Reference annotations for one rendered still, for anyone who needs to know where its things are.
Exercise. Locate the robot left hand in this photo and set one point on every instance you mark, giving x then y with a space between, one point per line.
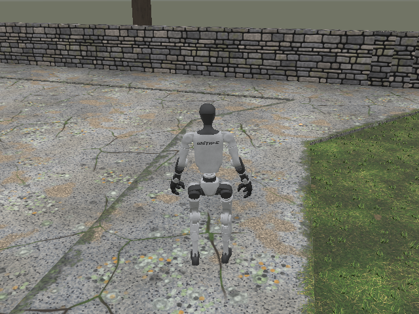
176 185

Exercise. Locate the robot left upper arm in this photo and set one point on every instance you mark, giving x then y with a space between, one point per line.
184 149

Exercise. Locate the robot head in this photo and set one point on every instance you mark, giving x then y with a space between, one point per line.
207 114

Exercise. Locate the right robot shin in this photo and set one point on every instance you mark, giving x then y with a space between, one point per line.
226 234

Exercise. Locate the robot right hand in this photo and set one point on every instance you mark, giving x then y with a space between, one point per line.
248 188

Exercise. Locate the right robot forearm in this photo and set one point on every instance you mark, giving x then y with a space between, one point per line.
242 172

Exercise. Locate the left robot forearm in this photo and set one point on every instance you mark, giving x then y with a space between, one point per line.
177 173

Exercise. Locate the robot right upper arm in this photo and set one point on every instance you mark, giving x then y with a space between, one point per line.
232 148

